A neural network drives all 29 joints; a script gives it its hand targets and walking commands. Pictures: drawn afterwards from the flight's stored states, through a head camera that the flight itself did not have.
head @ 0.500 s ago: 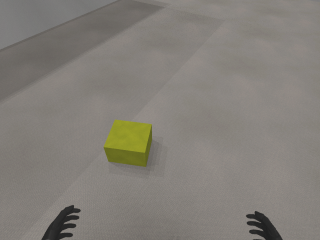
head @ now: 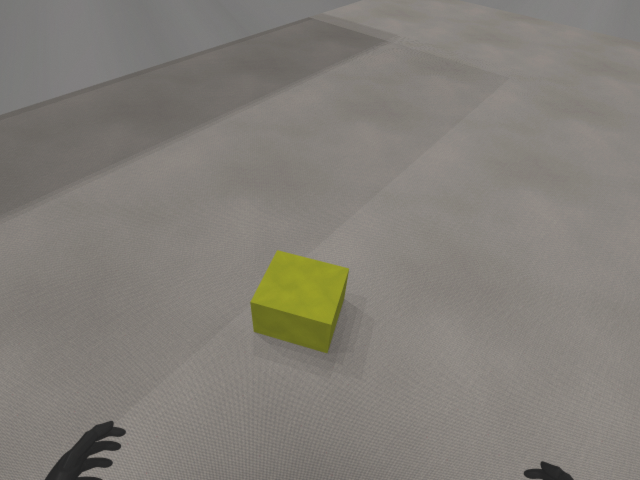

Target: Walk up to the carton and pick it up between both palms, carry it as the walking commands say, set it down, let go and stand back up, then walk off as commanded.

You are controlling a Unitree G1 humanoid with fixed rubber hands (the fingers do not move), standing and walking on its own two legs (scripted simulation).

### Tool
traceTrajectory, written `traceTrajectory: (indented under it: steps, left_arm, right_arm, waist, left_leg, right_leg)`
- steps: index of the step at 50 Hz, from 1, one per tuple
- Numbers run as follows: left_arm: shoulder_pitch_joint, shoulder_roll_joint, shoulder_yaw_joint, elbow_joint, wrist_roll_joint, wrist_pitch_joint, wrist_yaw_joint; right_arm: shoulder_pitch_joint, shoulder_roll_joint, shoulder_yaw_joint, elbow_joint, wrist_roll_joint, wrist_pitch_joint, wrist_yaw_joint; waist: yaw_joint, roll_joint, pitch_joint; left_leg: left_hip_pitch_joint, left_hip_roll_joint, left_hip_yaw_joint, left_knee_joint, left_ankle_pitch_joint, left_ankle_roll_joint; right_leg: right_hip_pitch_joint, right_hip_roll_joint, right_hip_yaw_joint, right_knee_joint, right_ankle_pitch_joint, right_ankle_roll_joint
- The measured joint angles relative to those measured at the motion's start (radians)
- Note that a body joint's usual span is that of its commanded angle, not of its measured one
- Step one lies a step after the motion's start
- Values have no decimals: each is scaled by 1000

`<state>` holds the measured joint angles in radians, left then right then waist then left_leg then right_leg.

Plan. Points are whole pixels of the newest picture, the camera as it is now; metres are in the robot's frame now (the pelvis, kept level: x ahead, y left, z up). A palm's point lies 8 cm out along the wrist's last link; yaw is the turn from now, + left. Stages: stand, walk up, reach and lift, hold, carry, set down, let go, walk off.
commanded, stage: walk up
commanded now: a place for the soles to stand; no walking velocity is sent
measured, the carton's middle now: (301, 300) +0.86 +0.06 -0.66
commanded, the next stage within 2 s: none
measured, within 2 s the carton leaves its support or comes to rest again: neither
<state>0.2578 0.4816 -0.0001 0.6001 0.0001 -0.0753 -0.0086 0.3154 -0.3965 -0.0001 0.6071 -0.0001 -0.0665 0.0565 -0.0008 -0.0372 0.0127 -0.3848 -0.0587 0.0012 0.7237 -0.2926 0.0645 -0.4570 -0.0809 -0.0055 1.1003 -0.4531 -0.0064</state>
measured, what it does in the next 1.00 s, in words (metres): walks ahead: right foot, then left foot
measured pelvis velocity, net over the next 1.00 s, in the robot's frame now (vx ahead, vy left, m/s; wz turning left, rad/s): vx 0.21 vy -0.02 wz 0.17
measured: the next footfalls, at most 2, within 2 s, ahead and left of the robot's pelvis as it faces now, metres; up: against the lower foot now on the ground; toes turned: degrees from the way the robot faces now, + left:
right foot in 0.28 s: +0.18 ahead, -0.16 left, +0.00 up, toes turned -2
left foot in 0.50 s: +0.20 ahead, +0.10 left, +0.00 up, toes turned +4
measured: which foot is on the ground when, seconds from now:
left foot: down 0.00-0.30, up 0.32-0.48, down 0.50-0.80, up 0.82-1.00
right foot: up 0.00-0.26, down 0.28-0.52, up 0.54-0.76, down 0.78-1.00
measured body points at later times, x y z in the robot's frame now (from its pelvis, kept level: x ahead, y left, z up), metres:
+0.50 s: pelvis +0.09 -0.01 +0.00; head +0.09 -0.02 +0.45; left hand +0.20 +0.33 -0.05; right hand +0.22 -0.29 -0.09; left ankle +0.15 +0.09 -0.71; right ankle +0.14 -0.16 -0.71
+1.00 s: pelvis +0.21 -0.02 -0.01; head +0.21 -0.04 +0.44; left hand +0.28 +0.32 -0.05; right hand +0.35 -0.30 -0.10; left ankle +0.26 +0.10 -0.69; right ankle +0.26 -0.15 -0.71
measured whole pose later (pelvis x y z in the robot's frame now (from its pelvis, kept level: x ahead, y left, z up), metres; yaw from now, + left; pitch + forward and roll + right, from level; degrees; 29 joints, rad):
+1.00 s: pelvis +0.21 -0.02 -0.01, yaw +10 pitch -1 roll +0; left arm 0.32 0.49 0.00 0.60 0.00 -0.10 -0.02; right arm 0.39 -0.44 0.00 0.61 0.00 -0.07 0.06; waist 0.00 0.05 0.01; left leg -0.53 -0.01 -0.02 0.92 -0.42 0.04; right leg -0.40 -0.08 -0.10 0.78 -0.36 -0.01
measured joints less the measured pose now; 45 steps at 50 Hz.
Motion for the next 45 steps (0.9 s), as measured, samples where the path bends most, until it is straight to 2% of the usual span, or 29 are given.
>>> traceTrajectory:
  steps: [6,12,14,17,19,22,24,25,27,29,31,35,39,41,43,45]
  left_arm:
    - [1,5,0,0,0,11,-15]
    - [4,6,0,-1,0,11,-19]
    - [11,6,0,-1,0,3,-14]
    - [15,6,1,0,0,-18,-1]
    - [23,4,0,0,0,-21,2]
    - [32,5,0,0,0,-21,3]
    - [32,13,0,0,0,-21,0]
    - [32,19,0,0,0,-21,-1]
    - [31,19,0,1,0,-11,-2]
    - [31,16,0,1,0,2,-3]
    - [32,17,0,0,0,4,-5]
    - [32,20,0,-1,0,4,-11]
    - [33,20,0,-1,0,-1,-12]
    - [34,17,0,-1,0,-19,-10]
    - [39,12,0,-1,0,-28,-7]
    - [50,10,0,-1,0,-29,-6]
  right_arm:
    - [30,-1,0,0,0,0,-3]
    - [33,-1,0,0,0,2,1]
    - [32,-2,0,0,0,6,5]
    - [34,-3,0,1,0,14,5]
    - [35,-10,0,0,0,13,6]
    - [35,-19,0,0,0,11,17]
    - [36,-20,0,-1,0,8,26]
    - [39,-22,0,-1,0,2,27]
    - [56,-23,0,1,0,-6,16]
    - [76,-23,0,1,0,-6,5]
    - [81,-22,0,1,0,-6,-6]
    - [81,-28,0,1,0,-10,-11]
    - [81,-31,0,1,0,-10,-11]
    - [80,-33,0,2,0,-6,-11]
    - [80,-34,0,2,0,-5,-15]
    - [77,-38,0,1,0,-6,-15]
  waist:
    - [1,-30,0]
    - [1,-19,-1]
    - [1,-7,0]
    - [2,24,2]
    - [2,49,1]
    - [1,86,0]
    - [0,89,-1]
    - [0,84,-1]
    - [-2,69,1]
    - [-4,45,0]
    - [-3,23,0]
    - [-3,-10,0]
    - [-2,-22,0]
    - [-2,-5,1]
    - [-2,18,2]
    - [-2,45,1]
  left_leg:
    - [88,-5,1,-81,10,1]
    - [98,-7,1,-88,-17,1]
    - [93,-5,0,-68,-40,1]
    - [16,-4,-11,106,-102,1]
    - [-50,2,-12,205,-103,1]
    - [-101,32,-13,198,-110,1]
    - [-91,44,-14,112,-112,1]
    - [-68,44,-14,56,-106,-1]
    - [-51,31,-9,56,-16,-9]
    - [-25,13,-7,55,-24,-10]
    - [4,9,-7,31,-39,-11]
    - [46,9,-10,5,-58,-11]
    - [56,9,-10,13,-91,-20]
    - [30,16,-18,89,-119,-20]
    - [-35,16,-18,237,-131,-20]
    - [-93,19,-19,295,-132,-20]
  right_leg:
    - [-41,0,1,-92,16,0]
    - [-6,5,2,-325,18,0]
    - [32,15,1,-420,66,0]
    - [35,15,-21,-422,189,0]
    - [44,7,-41,-422,208,-1]
    - [69,3,-74,-422,180,-1]
    - [84,-5,-86,-409,155,-1]
    - [84,-13,-87,-381,132,-1]
    - [61,-22,-68,-251,44,-1]
    - [15,-10,-26,-103,38,-1]
    - [-20,-3,-14,-54,37,-1]
    - [-44,-3,-13,-112,36,-1]
    - [-19,1,-12,-308,44,-1]
    - [-14,9,-24,-329,168,-1]
    - [-5,9,-42,-315,161,-1]
    - [11,7,-58,-320,137,-1]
